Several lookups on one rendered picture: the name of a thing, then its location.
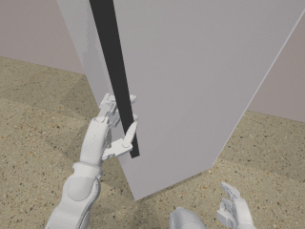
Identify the right robot thigh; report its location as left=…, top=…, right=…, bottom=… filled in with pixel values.
left=169, top=208, right=208, bottom=229

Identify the handle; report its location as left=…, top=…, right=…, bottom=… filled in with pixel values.
left=89, top=0, right=140, bottom=158

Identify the fridge door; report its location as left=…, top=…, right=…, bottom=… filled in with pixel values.
left=56, top=0, right=305, bottom=201

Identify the robot left hand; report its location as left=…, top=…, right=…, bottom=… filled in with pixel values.
left=79, top=93, right=139, bottom=167

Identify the left robot forearm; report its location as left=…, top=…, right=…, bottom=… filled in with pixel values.
left=45, top=161, right=104, bottom=229

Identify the robot right hand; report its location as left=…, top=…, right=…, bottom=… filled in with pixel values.
left=216, top=181, right=254, bottom=229

